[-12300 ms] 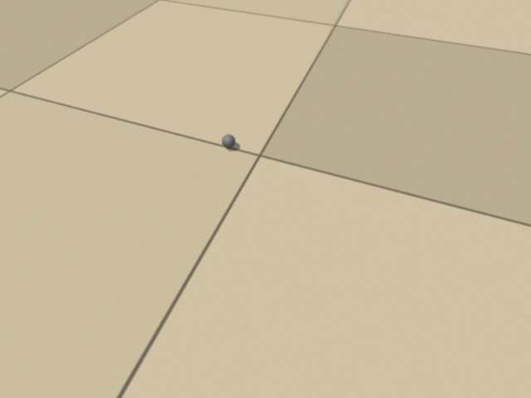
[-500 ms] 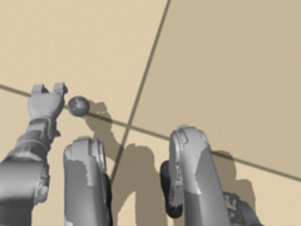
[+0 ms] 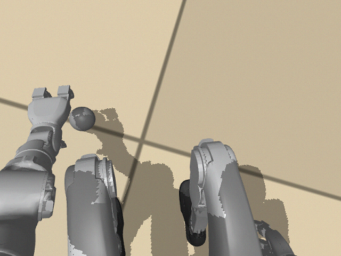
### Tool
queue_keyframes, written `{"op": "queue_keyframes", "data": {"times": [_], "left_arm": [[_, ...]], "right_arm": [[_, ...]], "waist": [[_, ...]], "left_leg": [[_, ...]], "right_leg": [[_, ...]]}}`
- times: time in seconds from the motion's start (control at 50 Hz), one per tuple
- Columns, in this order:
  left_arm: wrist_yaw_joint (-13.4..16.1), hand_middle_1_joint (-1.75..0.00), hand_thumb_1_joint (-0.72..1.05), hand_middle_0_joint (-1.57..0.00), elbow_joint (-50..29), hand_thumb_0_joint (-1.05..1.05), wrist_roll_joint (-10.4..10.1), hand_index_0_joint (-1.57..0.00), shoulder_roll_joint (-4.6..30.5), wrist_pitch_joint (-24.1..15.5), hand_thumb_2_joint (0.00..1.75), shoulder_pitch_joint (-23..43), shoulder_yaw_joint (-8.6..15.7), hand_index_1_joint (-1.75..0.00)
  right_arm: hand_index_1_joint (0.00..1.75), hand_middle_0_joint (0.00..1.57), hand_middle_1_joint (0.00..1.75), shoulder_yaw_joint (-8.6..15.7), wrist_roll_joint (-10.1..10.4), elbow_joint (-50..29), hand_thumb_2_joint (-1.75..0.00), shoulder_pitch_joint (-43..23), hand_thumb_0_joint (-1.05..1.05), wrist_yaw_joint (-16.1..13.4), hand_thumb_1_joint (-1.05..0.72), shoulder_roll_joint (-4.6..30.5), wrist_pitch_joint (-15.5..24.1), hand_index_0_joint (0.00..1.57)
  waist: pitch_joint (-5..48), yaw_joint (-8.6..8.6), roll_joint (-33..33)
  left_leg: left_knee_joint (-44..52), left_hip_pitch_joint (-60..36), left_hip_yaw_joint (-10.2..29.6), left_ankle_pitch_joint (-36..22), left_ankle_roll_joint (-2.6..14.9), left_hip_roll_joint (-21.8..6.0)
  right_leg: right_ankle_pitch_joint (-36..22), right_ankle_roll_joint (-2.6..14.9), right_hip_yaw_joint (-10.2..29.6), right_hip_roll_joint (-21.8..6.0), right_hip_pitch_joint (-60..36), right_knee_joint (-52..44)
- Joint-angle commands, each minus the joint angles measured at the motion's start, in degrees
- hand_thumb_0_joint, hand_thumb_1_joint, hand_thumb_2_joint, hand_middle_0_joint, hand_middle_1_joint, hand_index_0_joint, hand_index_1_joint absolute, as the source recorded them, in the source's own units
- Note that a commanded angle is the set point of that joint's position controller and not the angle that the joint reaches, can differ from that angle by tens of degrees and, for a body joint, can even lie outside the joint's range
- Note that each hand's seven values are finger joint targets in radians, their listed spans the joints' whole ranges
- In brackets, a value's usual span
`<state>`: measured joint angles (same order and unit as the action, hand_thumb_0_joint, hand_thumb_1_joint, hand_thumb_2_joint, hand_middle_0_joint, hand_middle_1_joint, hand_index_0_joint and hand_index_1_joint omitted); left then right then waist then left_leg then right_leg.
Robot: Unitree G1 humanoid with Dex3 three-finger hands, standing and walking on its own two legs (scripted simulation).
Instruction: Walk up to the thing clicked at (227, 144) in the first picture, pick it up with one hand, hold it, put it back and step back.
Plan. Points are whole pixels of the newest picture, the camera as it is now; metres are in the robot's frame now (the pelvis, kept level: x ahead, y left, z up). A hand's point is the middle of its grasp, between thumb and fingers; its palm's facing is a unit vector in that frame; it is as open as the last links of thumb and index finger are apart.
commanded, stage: approach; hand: left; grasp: from above
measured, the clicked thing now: (82, 118) +0.46 +0.21 -0.29
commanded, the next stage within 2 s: rest palm in 0.72 s
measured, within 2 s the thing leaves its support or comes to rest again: neither
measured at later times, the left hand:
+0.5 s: hand (67, 113) +0.45 +0.22 -0.18, palm faces -0.49 -0.05 -0.87, open 14.0 cm
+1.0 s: hand (65, 111) +0.45 +0.23 -0.18, palm faces -0.44 -0.05 -0.90, open 14.0 cm
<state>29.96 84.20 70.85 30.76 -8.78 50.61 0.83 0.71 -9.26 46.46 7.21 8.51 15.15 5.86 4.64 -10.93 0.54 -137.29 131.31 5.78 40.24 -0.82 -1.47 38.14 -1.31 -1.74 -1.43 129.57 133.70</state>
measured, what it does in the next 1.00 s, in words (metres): stands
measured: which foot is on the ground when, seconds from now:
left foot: down 0.00-1.00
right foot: down 0.00-1.00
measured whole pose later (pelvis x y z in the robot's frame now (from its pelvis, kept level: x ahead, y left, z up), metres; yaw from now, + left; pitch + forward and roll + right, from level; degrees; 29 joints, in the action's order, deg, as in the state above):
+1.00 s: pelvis +0.00 +0.00 +0.00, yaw -1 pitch +34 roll -6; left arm 32.1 95.3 68.7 30.7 -2.2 60.5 0.0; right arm -0.9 -11.2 46.0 3.4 12.2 16.4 8.0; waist 4.5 -14.3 -0.1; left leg -138.0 133.0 6.1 39.5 -0.2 -1.3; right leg 37.3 -1.9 -2.0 -1.2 130.7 133.6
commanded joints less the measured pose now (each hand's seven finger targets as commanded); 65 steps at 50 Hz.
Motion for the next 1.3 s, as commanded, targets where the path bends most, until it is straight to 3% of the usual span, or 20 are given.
{"op": "queue_keyframes", "data": {"times": [0.0,0.08,0.22,0.3,0.4,0.46,0.54,0.6,0.66,0.68,0.7,0.74,0.78,0.86,0.94,1.02,1.12,1.18,1.22,1.28], "left_arm": [[2.6,-1.07,-0.53,-0.06,-1.5,0.0,-0.7,-0.07,5.4,-0.2,0.98,25.6,-2.2,-1.06],[3.5,-1.08,-0.52,-0.06,0.6,0.0,0.6,-0.08,6.4,0.4,0.97,29.8,-2.5,-1.06],[6.8,-1.05,-0.53,-0.06,-1.5,0.0,3.0,-0.07,13.5,5.2,0.98,25.6,4.2,-1.04],[6.2,-1.05,-0.54,-0.06,-1.0,0.0,0.6,-0.07,13.6,8.5,0.99,21.1,5.2,-1.04],[1.0,-1.05,-0.54,-0.06,2.3,0.0,-5.3,-0.07,12.7,9.6,0.98,12.5,4.8,-1.04],[-3.5,-1.08,-0.53,-0.06,1.3,0.0,-6.6,-0.07,12.0,6.6,0.97,13.5,3.7,-1.06],[-5.8,-1.11,-0.51,-0.06,-6.9,0.0,-8.4,-0.09,4.1,-1.2,0.94,22.1,-2.0,-1.08],[-3.0,-1.12,-0.49,-0.07,-19.5,0.0,-6.2,-0.1,6.4,-6.4,0.92,22.1,-2.6,-1.08],[3.1,-1.08,-0.51,-0.07,-25.8,0.0,-1.9,-0.09,7.8,-5.8,0.94,16.6,-1.5,-1.06],[5.2,-1.06,-0.53,-0.07,-23.8,0.0,-0.7,-0.08,7.1,-4.6,0.96,15.9,-0.7,-1.05],[7.0,-1.04,-0.53,-0.07,-19.9,0.0,1.1,-0.08,4.1,-3.3,0.98,17.6,-1.4,-1.03],[9.6,-1.02,-0.56,-0.08,-13.0,0.0,2.7,-0.07,4.5,-0.1,1.06,22.8,-0.8,-1.03],[10.9,-1.01,-0.58,-0.09,-5.7,0.0,3.7,-0.06,7.8,3.0,1.1,27.6,0.0,-1.03],[8.3,-0.98,-0.56,-0.08,7.0,0.0,-0.3,-0.06,3.9,7.1,1.04,21.3,-1.1,-1.0],[1.1,-1.01,-0.54,-0.07,9.4,0.0,-3.9,-0.07,5.6,6.9,1.0,18.7,-1.1,-1.02],[-2.2,-1.0,-0.54,-0.09,4.8,0.0,-3.8,-0.08,9.1,3.6,1.0,19.8,-0.9,-1.01],[2.3,-1.01,-0.54,-0.07,-0.8,0.0,-0.9,-0.06,14.1,-2.9,1.0,25.3,1.7,-1.02],[7.1,-1.02,-0.53,-0.06,1.5,0.0,1.5,-0.06,13.4,-4.9,0.98,21.4,2.9,-1.02],[9.7,-1.02,-0.5,-0.06,4.7,0.0,2.6,-0.07,11.8,-5.4,0.95,21.5,2.5,-1.01],[12.2,-0.99,-0.52,-0.06,4.6,0.0,3.3,-0.06,14.6,-4.1,0.98,21.8,3.4,-0.99]], "right_arm": [[0.3,0.2,0.3,3.1,-0.7,0.0,-0.9,12.3,0.0,-0.6,-0.9,13.0,0.9,0.2],[0.3,0.2,0.3,1.9,-1.7,0.5,-0.9,12.6,0.0,0.0,-0.9,13.8,1.5,0.2],[0.3,0.2,0.3,1.4,-2.7,-1.9,-0.9,11.2,0.0,2.7,-0.9,14.8,1.0,0.2],[0.3,0.2,0.3,1.2,-1.4,-3.0,-0.9,11.1,0.0,4.1,-0.9,14.1,-0.1,0.2],[0.3,0.2,0.3,1.5,0.3,-2.5,-0.9,12.0,0.0,4.0,-0.9,13.2,-0.2,0.2],[0.3,0.2,0.3,1.9,0.3,-2.8,-0.9,12.6,0.0,3.6,-0.9,14.0,0.5,0.2],[0.3,0.2,0.3,2.3,0.1,-1.1,-0.9,14.1,0.0,3.1,-0.91,13.9,1.5,0.2],[0.3,0.2,0.3,3.6,-0.1,-1.5,-0.9,13.4,0.0,2.1,-0.91,14.5,1.8,0.2],[0.3,0.2,0.3,5.1,-0.4,-1.9,-0.9,10.3,0.0,1.5,-0.91,14.0,1.4,0.2],[0.3,0.2,0.3,5.7,-0.3,-1.6,-0.9,9.8,0.0,1.5,-0.91,14.0,1.0,0.2],[0.3,0.2,0.3,5.9,-0.7,-0.9,-0.9,9.7,0.0,1.6,-0.91,13.9,0.9,0.2],[0.3,0.2,0.3,5.3,-0.7,0.1,-0.9,10.4,0.0,2.0,-0.9,13.6,0.5,0.2],[0.3,0.2,0.3,4.0,-1.1,1.1,-0.9,10.8,0.0,1.8,-0.91,13.4,0.3,0.2],[0.3,0.2,0.3,3.0,-1.9,1.6,-0.9,10.9,0.0,3.0,-0.9,13.6,1.4,0.2],[0.3,0.2,0.3,1.9,-1.8,0.5,-0.9,9.6,0.0,3.5,-0.9,14.5,2.2,0.2],[0.3,0.2,0.3,0.7,-1.2,-1.8,-0.9,10.1,0.0,3.4,-0.9,14.9,1.9,0.2],[0.3,0.2,0.3,-0.9,-2.1,-2.1,-0.9,12.3,0.0,3.5,-0.9,15.4,2.4,0.2],[0.3,0.2,0.3,-1.1,-3.3,-1.7,-0.9,10.9,0.0,4.0,-0.9,15.3,2.8,0.2],[0.3,0.2,0.3,-1.5,-5.2,-0.3,-0.9,11.0,0.0,4.9,-0.89,15.6,3.9,0.2],[0.3,0.2,0.3,-1.5,-6.3,1.1,-0.9,11.3,0.0,5.8,-0.89,16.0,4.2,0.2]], "waist": [[32.8,-6.73,-8.1],[34.1,-7.07,-12.8],[41.5,-3.47,-23.6],[40.5,-2.92,-16.9],[35.1,-2.5,-4.8],[33.2,-4.93,-0.9],[32.5,-6.81,-4.9],[38.9,-4.41,-12.7],[42.2,-1.27,-20.6],[41.8,-1.22,-21.4],[39.5,-3.14,-20.6],[35.9,-5.34,-19.6],[32.4,-5.65,-16.4],[30.3,-5.01,-12.3],[30.1,-5.29,-7.6],[32.9,-4.67,-7.3],[36.9,-6.31,-12.8],[35.1,-6.57,-15.1],[32.3,-8.06,-17.2],[32.3,-7.52,-18.9]], "left_leg": [[11.8,-22.8,-4.7,-6.1,2.76,2.2],[12.3,-26.4,-4.0,-6.6,1.97,2.0],[13.8,-31.8,-4.8,-13.9,0.87,1.9],[12.5,-24.9,-6.1,-13.7,2.72,1.9],[11.1,-15.2,-6.1,-11.1,4.75,2.1],[10.2,-13.3,-5.2,-9.1,4.79,2.2],[10.8,-16.4,-3.9,-4.1,3.14,2.4],[12.2,-25.3,-3.6,-4.5,1.56,2.6],[14.2,-33.2,-4.6,-6.1,0.57,2.5],[14.9,-33.3,-4.6,-6.6,0.41,2.3],[14.9,-33.1,-4.7,-7.2,0.25,2.2],[15.3,-31.2,-4.7,-8.0,0.27,2.0],[14.3,-26.5,-4.9,-7.9,0.91,1.8],[13.9,-23.1,-5.4,-7.6,2.13,2.4],[12.4,-19.5,-4.8,-6.0,3.27,2.7],[11.7,-18.9,-4.9,-6.8,3.18,2.9],[9.3,-23.2,-4.5,-11.3,2.24,2.4],[8.3,-24.4,-4.3,-10.5,1.64,2.3],[8.4,-24.3,-3.8,-9.6,1.34,2.4],[8.5,-24.2,-3.5,-9.8,1.15,2.3]], "right_leg": [[-7.7,3.16,-5.8,2.5,-17.1,-15.0],[-8.3,3.41,-7.2,2.5,-16.0,-13.4],[-15.6,4.06,-7.4,2.6,-18.5,-9.9],[-17.0,3.13,-6.2,3.4,-23.2,-12.5],[-14.5,1.38,-4.3,3.3,-28.9,-15.1],[-11.7,1.27,-4.6,3.4,-29.1,-15.1],[-5.4,2.46,-5.7,3.4,-24.4,-15.0],[-4.4,3.35,-6.0,3.2,-22.6,-14.3],[-6.2,4.04,-5.7,2.4,-18.8,-12.7],[-6.9,4.23,-6.0,2.3,-16.8,-11.8],[-8.2,4.08,-6.5,2.1,-14.6,-11.3],[-10.2,4.04,-6.9,2.2,-12.4,-12.2],[-10.8,3.85,-6.7,2.2,-10.8,-13.0],[-10.1,3.49,-6.0,2.3,-13.7,-14.1],[-7.9,2.67,-6.0,2.5,-18.2,-13.5],[-8.5,2.45,-6.0,2.7,-22.2,-13.0],[-13.8,2.62,-7.1,3.3,-23.7,-10.6],[-13.4,2.85,-7.7,3.7,-21.3,-8.9],[-12.2,2.76,-9.0,3.7,-18.7,-8.2],[-12.2,3.08,-9.1,4.1,-18.1,-8.8]]}}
